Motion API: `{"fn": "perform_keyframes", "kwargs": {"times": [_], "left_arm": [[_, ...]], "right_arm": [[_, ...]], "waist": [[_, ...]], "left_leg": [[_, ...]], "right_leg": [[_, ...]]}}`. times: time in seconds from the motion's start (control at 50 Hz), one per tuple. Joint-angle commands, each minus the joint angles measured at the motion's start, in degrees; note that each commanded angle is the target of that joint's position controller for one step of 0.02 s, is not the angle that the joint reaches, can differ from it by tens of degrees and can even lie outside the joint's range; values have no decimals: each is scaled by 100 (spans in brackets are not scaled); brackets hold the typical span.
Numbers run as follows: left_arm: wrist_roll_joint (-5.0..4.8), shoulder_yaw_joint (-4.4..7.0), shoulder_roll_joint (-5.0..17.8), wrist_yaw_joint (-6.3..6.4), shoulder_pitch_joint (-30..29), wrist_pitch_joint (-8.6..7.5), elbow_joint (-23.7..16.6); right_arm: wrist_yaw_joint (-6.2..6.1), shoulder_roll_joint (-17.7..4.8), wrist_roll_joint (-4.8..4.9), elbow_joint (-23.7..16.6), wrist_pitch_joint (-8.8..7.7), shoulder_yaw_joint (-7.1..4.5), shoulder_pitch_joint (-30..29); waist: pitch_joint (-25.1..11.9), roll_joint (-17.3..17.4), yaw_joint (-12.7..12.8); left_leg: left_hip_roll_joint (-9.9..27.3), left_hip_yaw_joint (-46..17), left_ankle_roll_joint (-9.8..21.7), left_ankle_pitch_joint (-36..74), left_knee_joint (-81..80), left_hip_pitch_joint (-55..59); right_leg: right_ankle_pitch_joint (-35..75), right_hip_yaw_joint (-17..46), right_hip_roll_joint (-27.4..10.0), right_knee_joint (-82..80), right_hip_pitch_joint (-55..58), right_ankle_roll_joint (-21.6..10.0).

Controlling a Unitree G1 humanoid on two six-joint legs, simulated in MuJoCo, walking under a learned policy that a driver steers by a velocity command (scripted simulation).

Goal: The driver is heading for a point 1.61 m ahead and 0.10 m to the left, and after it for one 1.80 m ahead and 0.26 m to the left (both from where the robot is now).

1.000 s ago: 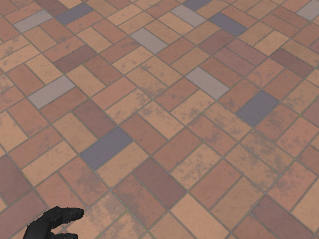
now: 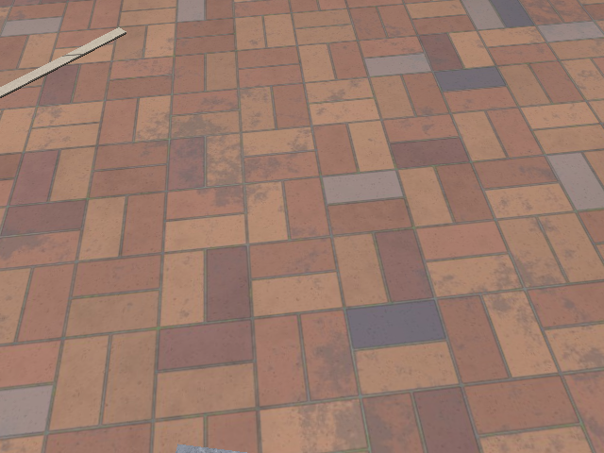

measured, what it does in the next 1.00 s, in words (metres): steps on the spot: left foot, then right foot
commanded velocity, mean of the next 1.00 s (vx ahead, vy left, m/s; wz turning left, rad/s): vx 0.00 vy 0.00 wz -0.02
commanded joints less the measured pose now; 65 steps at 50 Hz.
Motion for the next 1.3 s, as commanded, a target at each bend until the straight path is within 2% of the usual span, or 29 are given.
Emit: {"fn": "perform_keyframes", "kwargs": {"times": [0.02,0.1,0.14,0.16,0.18,0.2,0.22,0.26,0.3,0.36,0.44,0.52,0.64,0.72,0.74,0.76,0.78,0.8,0.84,0.9,1.04,1.12,1.18,1.2,1.22,1.24,1.26,1.28,1.3], "left_arm": [[7,225,837,4,-119,-58,-381],[-22,339,1100,-150,-23,-84,-336],[-124,360,1115,-219,-102,-77,-342],[-130,362,1046,-254,35,-71,-291],[-66,274,678,-294,108,-32,-491],[12,188,573,-220,-602,74,-953],[18,203,711,-186,-710,99,-886],[-78,228,745,-162,-673,-1,-732],[28,261,830,-162,-432,-2,-570],[-64,227,698,-200,-3,88,-266],[-94,126,453,-257,-40,173,-73],[-126,205,726,-335,-152,161,-56],[-180,199,588,-394,56,69,-109],[-209,204,484,-419,455,10,-124],[-121,271,744,-396,541,-43,-145],[-47,411,1426,-365,685,-122,-260],[-67,560,1798,-356,1060,-106,-162],[-117,553,1575,-327,1064,-77,-171],[-179,483,1220,-273,312,32,-340],[-236,494,1161,-267,394,48,-381],[-138,590,1375,-207,611,57,-417],[-29,386,1005,-181,472,41,-414],[13,160,683,-144,178,26,-339],[-12,141,766,-114,70,17,-300],[7,182,951,-101,336,-15,-209],[101,169,916,-107,454,-52,-200],[146,107,784,-170,287,-82,-401],[153,145,955,-175,-117,-128,-523],[94,178,1073,-191,-486,-225,-629]], "right_arm": [[135,-285,30,-607,-17,-59,-396],[150,-357,56,-822,-24,-85,-423],[94,-361,9,-803,-64,-122,-150],[12,-544,-66,-665,-136,-192,258],[-91,-1336,-100,-693,-222,-358,493],[-65,-1803,15,-699,-250,-525,962],[-62,-1511,47,-669,-253,-472,951],[-148,-1084,30,-751,-183,-327,211],[-176,-891,53,-834,-171,-259,-61],[-163,-697,23,-725,-257,-153,70],[-228,-193,-109,-535,-330,125,76],[-314,-661,-177,-350,-330,53,103],[-404,-591,-112,-266,-343,27,-41],[-413,-651,-44,-240,-322,-39,-326],[-414,-617,-41,-258,-338,-51,-327],[-395,-333,-148,-436,-311,3,-225],[-442,-210,-150,-746,-269,85,-869],[-425,-330,-163,-670,-265,82,-742],[-357,-453,-57,-500,-330,45,-593],[-252,-470,-119,-469,-298,56,-519],[-285,-573,-61,-562,-285,113,-728],[-288,-522,-3,-422,-308,165,-566],[-257,-341,46,-248,-292,251,-391],[-264,-325,34,-162,-295,252,-262],[-277,-411,-32,-121,-325,238,-174],[-270,-676,-96,-83,-365,184,-32],[-229,-1234,-113,-25,-367,48,231],[-101,-1441,-105,316,-362,-87,987],[-21,-1205,-101,349,-409,-55,1109]], "waist": [[-254,-1080,214],[-484,-1205,290],[-555,-960,59],[-656,-327,-152],[-494,1339,-123],[-725,1534,-478],[-710,747,-461],[-279,390,-101],[-465,456,20],[-834,254,28],[-678,403,-84],[-209,501,-191],[-372,252,-78],[-585,282,242],[-510,-188,306],[-514,-1385,155],[-227,-1748,459],[-261,-915,349],[-172,-431,23],[-592,-458,107],[-621,-792,301],[-745,-907,347],[-650,-896,224],[-537,-845,83],[-671,-733,109],[-603,-260,115],[-326,648,84],[29,1150,-279],[510,954,-352]], "left_leg": [[283,144,-118,90,-523,-145],[213,552,59,95,-1535,514],[98,615,204,700,-2428,1117],[168,21,347,1282,-3137,1774],[1603,-2263,749,2933,-3831,2327],[2278,-3573,1769,4135,-3793,2248],[2125,-3159,1856,3584,-3792,2439],[1419,-2375,1483,2665,-3887,1897],[1061,-2097,1320,2983,-3823,1782],[1111,-1719,1297,3555,-3791,1961],[1145,-1403,1165,2405,-4200,1626],[1386,-1359,1246,1772,-4161,1400],[1793,-1168,1428,3565,-3584,2003],[1579,-485,957,3516,-2811,1744],[1210,-139,574,2569,-2081,1159],[396,491,83,80,-721,-253],[-332,-63,-34,-1256,58,-1224],[-44,-446,-84,-940,639,-1340],[167,-527,-169,28,585,-1306],[137,-445,-327,443,544,-1135],[45,-517,-344,560,-533,-1130],[173,-229,-184,525,-1010,-83],[222,-135,3,675,-2148,1109],[143,-140,87,1104,-2855,1573],[-53,-230,228,1035,-3157,1985],[290,-1018,467,36,-3289,2186],[1069,-2672,1033,-1804,-3997,2356],[1800,-4413,1674,-3188,-4884,2204],[1905,-4962,1800,-3233,-5150,1936]], "right_leg": [[2226,465,-1408,-658,392,-858],[2419,173,-1670,-205,426,-687],[1975,-142,-1665,450,88,-357],[1198,-370,-1417,1347,-442,-46],[-1519,-693,-683,2964,-1909,363],[-2515,422,113,3823,-2726,496],[-2136,862,-91,4148,-2939,476],[-1038,1035,-231,3771,-2764,390],[-602,973,-101,3690,-2429,400],[-459,817,-29,3487,-2116,393],[-313,834,-98,2435,-1395,285],[-719,799,214,1991,-1187,98],[-1276,577,188,1800,-1209,-18],[-312,480,349,192,-297,-197],[238,1383,14,-575,102,-389],[2125,3496,-1491,-853,816,-785],[3689,4393,-1872,-830,677,-1686],[3495,3936,-1638,-750,837,-1792],[2936,3102,-892,-690,706,-1331],[3563,2874,-542,-485,955,-1121],[2871,3447,-396,-321,961,-1043],[3768,3095,-423,-163,464,-945],[3170,2923,-445,-288,-60,-785],[2712,2804,-407,-196,-270,-677],[983,2775,-282,-211,-397,-607],[-916,2641,-38,109,-758,-582],[-2168,1886,577,915,-1795,-410],[-2208,1046,963,1788,-2433,-307],[-2021,1299,747,2338,-2794,-257]]}}
Keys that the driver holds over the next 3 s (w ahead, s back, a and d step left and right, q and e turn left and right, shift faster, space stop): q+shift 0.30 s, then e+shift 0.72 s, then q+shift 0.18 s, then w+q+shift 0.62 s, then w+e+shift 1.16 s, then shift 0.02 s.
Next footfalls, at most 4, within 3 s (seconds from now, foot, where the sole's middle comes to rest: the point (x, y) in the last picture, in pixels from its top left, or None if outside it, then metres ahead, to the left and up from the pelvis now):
0.16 left None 0.02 0.12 -0.78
0.74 right None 0.01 -0.06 -0.78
1.24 left None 0.11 0.11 -0.78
1.58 right None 0.21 -0.11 -0.78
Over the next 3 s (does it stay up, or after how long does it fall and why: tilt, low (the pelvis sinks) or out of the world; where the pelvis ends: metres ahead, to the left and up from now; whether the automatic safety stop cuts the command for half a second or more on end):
stays up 1.29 0.23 -0.02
